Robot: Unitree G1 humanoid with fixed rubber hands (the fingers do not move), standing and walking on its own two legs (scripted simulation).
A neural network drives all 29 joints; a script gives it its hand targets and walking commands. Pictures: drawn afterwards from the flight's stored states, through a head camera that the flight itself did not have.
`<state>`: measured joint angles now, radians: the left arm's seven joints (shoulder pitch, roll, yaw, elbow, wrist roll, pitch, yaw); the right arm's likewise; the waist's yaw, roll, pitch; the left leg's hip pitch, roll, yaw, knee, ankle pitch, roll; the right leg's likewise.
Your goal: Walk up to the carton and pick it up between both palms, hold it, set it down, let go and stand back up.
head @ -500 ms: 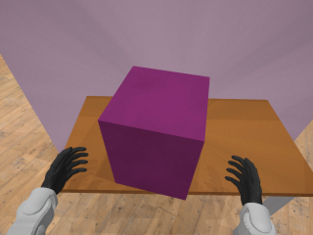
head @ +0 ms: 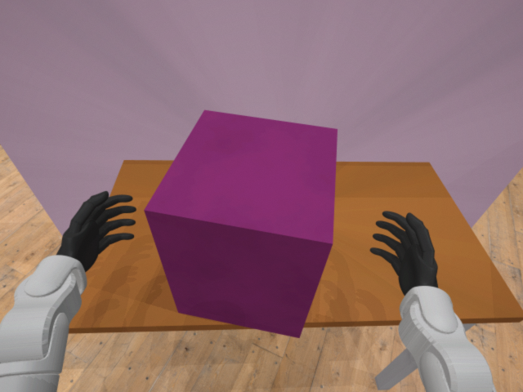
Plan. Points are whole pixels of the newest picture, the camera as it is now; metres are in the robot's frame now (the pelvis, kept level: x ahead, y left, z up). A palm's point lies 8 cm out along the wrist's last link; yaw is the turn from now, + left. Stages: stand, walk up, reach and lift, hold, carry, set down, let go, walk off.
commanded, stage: reach and lift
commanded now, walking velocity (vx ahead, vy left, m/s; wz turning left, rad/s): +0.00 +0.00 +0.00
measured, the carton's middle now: (252, 226) +0.39 +0.03 +0.04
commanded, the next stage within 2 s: none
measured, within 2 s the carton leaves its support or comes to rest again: neither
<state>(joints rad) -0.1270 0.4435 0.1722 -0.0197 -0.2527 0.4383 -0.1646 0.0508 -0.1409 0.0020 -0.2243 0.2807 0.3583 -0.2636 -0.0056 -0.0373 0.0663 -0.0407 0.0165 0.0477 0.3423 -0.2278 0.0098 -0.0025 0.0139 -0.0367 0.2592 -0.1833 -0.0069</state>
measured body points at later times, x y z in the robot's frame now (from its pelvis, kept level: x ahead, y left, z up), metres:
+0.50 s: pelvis -0.02 +0.01 +0.00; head -0.01 +0.03 +0.45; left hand +0.38 +0.24 +0.17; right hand +0.32 -0.20 +0.16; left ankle -0.02 +0.10 -0.75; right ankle -0.02 -0.12 -0.75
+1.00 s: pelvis -0.01 +0.00 +0.00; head -0.02 +0.03 +0.45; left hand +0.44 +0.22 +0.23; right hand +0.38 -0.20 +0.22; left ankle -0.02 +0.10 -0.75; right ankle -0.02 -0.12 -0.75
